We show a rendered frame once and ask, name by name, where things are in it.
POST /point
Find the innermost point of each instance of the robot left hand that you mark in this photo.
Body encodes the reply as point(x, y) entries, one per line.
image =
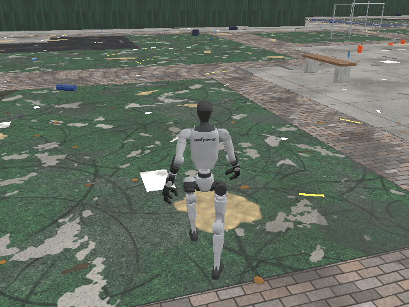
point(167, 195)

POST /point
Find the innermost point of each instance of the robot right hand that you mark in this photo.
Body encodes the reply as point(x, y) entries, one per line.
point(237, 173)

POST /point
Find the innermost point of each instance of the right robot upper arm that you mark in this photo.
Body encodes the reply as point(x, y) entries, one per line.
point(228, 145)

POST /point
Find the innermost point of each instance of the robot right forearm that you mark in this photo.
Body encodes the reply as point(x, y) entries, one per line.
point(235, 164)

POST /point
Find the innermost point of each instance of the left robot thigh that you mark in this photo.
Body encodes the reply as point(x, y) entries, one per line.
point(189, 185)

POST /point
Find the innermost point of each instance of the left robot upper arm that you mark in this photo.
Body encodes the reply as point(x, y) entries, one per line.
point(181, 144)

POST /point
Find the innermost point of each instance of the robot left forearm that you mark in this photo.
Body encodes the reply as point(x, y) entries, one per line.
point(172, 173)

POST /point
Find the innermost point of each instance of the robot head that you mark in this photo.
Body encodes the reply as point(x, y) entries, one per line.
point(204, 111)

